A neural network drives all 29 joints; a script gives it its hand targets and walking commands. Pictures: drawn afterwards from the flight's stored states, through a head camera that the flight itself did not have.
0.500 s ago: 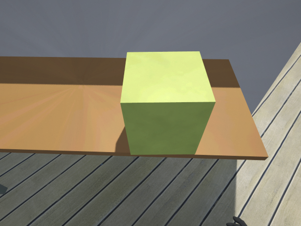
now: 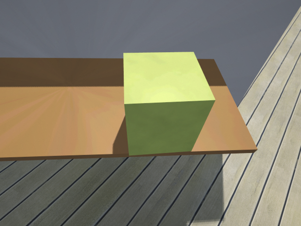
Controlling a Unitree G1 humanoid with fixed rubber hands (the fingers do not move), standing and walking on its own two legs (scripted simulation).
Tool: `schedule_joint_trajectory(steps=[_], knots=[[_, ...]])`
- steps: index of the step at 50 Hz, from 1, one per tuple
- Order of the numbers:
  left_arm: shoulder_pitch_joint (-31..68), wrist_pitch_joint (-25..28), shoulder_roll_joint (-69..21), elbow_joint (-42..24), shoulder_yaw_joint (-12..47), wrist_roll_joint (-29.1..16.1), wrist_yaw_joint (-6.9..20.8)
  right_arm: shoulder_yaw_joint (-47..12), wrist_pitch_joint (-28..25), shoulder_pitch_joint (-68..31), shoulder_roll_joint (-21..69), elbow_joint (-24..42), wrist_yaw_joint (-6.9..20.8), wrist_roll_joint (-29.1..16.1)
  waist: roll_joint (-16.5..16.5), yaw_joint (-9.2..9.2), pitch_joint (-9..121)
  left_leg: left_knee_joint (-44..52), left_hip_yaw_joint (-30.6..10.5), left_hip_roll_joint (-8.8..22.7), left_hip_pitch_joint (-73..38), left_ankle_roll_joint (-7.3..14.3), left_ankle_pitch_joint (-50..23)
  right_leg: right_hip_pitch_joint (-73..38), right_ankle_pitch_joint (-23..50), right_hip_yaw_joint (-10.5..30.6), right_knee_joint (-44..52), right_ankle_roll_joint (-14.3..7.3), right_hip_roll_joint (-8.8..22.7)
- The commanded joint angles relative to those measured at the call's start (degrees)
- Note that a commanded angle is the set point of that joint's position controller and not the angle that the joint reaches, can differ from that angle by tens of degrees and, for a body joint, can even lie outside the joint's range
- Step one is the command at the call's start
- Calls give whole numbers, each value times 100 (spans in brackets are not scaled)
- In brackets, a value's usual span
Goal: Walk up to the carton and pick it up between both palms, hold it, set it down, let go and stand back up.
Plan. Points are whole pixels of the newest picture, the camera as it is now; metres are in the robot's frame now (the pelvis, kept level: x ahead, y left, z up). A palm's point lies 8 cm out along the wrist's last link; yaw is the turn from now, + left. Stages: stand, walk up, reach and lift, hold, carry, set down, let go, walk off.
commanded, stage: walk up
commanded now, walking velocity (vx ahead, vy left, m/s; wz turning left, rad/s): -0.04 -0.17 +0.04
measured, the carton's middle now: (160, 105) +0.46 -0.04 +0.05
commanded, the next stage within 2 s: stand in 0.62 s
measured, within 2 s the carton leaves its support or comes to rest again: neither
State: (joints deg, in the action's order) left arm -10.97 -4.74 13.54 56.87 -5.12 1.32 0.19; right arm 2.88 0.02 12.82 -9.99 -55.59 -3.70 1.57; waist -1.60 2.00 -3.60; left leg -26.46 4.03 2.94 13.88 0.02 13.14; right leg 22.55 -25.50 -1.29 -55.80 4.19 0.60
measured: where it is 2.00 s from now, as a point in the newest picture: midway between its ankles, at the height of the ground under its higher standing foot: outside the picture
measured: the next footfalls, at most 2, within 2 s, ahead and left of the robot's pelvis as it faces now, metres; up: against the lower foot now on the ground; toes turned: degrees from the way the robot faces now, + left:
right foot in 0.16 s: +0.02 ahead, -0.18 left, +0.00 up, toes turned +3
left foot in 0.46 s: +0.03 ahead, +0.03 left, +0.00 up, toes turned +3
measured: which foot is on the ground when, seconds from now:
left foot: down 0.00-0.16, up 0.18-0.44, down 0.46-1.00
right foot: up 0.00-0.14, down 0.16-1.00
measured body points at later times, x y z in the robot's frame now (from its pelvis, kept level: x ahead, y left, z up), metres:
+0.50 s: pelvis +0.01 -0.09 +0.00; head +0.01 -0.09 +0.45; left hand +0.05 +0.13 -0.15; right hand +0.02 -0.31 -0.16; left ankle -0.01 +0.03 -0.74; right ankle -0.01 -0.18 -0.74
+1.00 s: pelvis +0.02 -0.09 +0.00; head +0.03 -0.09 +0.45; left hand +0.00 +0.12 -0.16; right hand +0.01 -0.30 -0.16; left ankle -0.01 +0.03 -0.74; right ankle -0.01 -0.18 -0.74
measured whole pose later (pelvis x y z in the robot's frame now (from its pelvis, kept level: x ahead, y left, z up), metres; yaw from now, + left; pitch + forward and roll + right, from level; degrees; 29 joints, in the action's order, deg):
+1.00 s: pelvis +0.02 -0.09 +0.00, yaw +0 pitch -1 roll +0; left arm -17.1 0.8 6.6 66.6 -0.3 0.3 -2.2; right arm 0.3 -0.7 15.3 -6.8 -67.9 -2.4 0.2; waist 0.1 -0.2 -2.3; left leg -20.5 1.3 0.7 5.7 -0.3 13.7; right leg 5.3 -13.9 -4.0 -20.1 -1.9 -0.9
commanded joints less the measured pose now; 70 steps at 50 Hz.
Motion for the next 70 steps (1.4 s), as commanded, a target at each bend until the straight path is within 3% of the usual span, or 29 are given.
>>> schedule_joint_trajectory(steps=[1,4,6,7,8,9,10,11,13,17,20,23,24,25,26,31,33,35,46,53,54,55,57,58,60,63,65,67,70], knots=[[45,79,277,-373,-60,-17,45,333,-18,209,-1094,258,1,56,1297,84,260,850,-1368,1669,-476,1025,-2590,399,30,272,575,93,311],[-85,63,233,-407,3,-58,101,435,40,313,-1464,253,54,86,1404,95,383,981,-1389,1645,-140,924,-1753,-369,174,-137,1627,40,254],[-543,131,312,-286,8,-41,110,496,120,98,-1581,246,122,33,1422,-112,441,875,-1176,1431,416,623,-745,-1415,1025,-439,2766,-40,95],[-887,195,418,-165,-18,-22,82,424,128,50,-1410,260,181,0,1077,-282,502,500,-949,1166,812,381,-476,-2134,1398,-405,3364,-158,50],[-1098,300,589,-125,-24,-4,54,323,98,221,-944,241,241,-36,405,-335,701,-223,-491,647,1146,55,96,-2714,1387,264,4037,-264,674],[-1167,387,969,-141,-30,-10,10,140,113,256,-422,367,267,-95,-1370,-331,845,-1379,101,-79,1703,-274,1936,-2624,1282,1608,4489,-627,1852],[-1083,426,1024,-149,18,4,-45,115,191,66,-459,288,221,-95,-1371,-468,598,-1972,-509,27,1468,-102,2152,-1535,342,2074,4797,-1115,2164],[-539,469,625,-281,185,21,-55,147,245,97,-574,125,245,-111,-810,-204,97,-2101,-774,42,1275,-9,1716,-1099,534,1878,4809,-1085,1973],[143,582,570,-476,275,36,-63,177,266,612,-634,-308,304,-138,-587,153,-7,-2081,-852,86,912,40,1095,-1038,1819,1240,4592,-899,1607],[-147,662,385,-258,363,-16,-119,95,242,547,-590,-462,273,-112,-969,-27,287,-1711,-475,45,458,-82,1023,-1346,2958,735,4248,-1154,1322],[-362,623,296,-66,396,11,-166,34,214,334,-533,-519,190,-125,-680,-124,193,-792,-300,-78,248,-104,1038,-1532,2990,959,4079,-1311,1372],[-420,591,282,64,370,-96,-181,-36,78,746,-360,-794,135,-118,-510,8,194,858,-537,92,-776,-81,-565,-1342,2996,941,3949,-980,1155],[-488,605,205,94,370,-107,-170,-11,12,863,-482,-820,138,-113,-282,-1,253,937,-879,419,-1107,-55,-1061,-1193,2719,803,3909,-833,1054],[-548,588,-128,193,409,-203,-154,-42,-6,544,-538,-901,182,-140,360,-233,-91,828,-927,352,-636,70,-1098,-1303,2190,453,4097,-659,572],[-559,577,-59,207,391,-147,-183,-47,-18,455,-439,-893,207,-125,650,-197,-224,906,-900,317,-485,116,-1060,-1477,2109,429,4069,-618,597],[-678,589,25,503,340,-114,-191,-89,-96,496,-283,-976,140,-138,419,-213,-60,974,-742,323,-627,45,-1257,-1708,2559,420,3888,-683,607],[-707,557,-92,599,338,-144,-219,-122,-114,496,-249,-967,159,-95,125,-214,-92,1028,-849,387,-491,83,-1070,-1722,2097,270,3934,-611,481],[-706,550,-133,641,383,-112,-234,-117,-116,437,-240,-977,157,-102,323,-184,-186,959,-777,385,-575,114,-1120,-1534,2189,339,3983,-618,526],[-965,594,-185,850,415,-121,-261,-183,-111,682,-145,-1142,110,-137,90,-203,5,940,-699,311,-527,93,-1103,-1784,2596,336,3863,-621,559],[-995,613,-191,900,428,-102,-286,-188,-75,709,-81,-1218,99,-140,263,-152,-78,873,-669,294,-537,43,-1174,-1649,2650,327,3872,-633,548],[4495,-65,918,-986,616,-581,8,625,-128,-4268,-648,564,466,302,-681,140,1035,247,-196,-110,1687,26,-289,-67,2020,254,2544,-299,199],[3210,-565,931,-839,745,-697,-155,979,376,-2878,-471,160,669,600,-597,36,1368,-154,197,-257,1932,159,573,-865,1303,143,2115,-320,324],[3038,-1487,772,-1297,351,-609,-256,668,907,-2484,-364,700,790,524,-231,-162,1930,-141,201,-276,2587,213,277,-1218,2358,316,1859,-247,492],[3093,-2013,690,-1431,277,-628,-178,471,1156,-2510,-93,779,753,309,-177,-119,2208,-438,123,-276,2723,207,-272,-1192,3261,396,1601,-213,533],[3045,-3096,282,-1410,87,-471,109,-8,1802,-2531,99,435,517,-541,291,-51,2842,-1050,-181,-252,2493,-21,-1615,-632,4714,347,1152,-241,436],[1798,-3890,-380,-1885,-41,-85,559,-608,2498,-1872,69,742,96,-1649,641,-32,3494,-1117,-600,-71,935,-356,-2589,-426,4231,304,1617,-582,63],[927,-4074,-390,-2967,-188,454,762,-706,2256,-1330,-210,999,-146,-1804,652,-94,2776,-393,-621,-43,-378,-399,-2357,-950,3794,390,2696,-823,-132],[515,-4224,-356,-3687,-245,1019,738,-550,1576,-1594,-448,804,-298,-1442,719,-239,1391,516,-652,34,-683,-249,-1543,-1504,2878,379,3438,-909,-313],[513,-3885,-213,-3959,-221,908,404,-319,684,-1775,-192,1089,-142,-679,243,-285,589,1126,-347,-84,-779,-178,-750,-1587,2062,239,3946,-703,-302]])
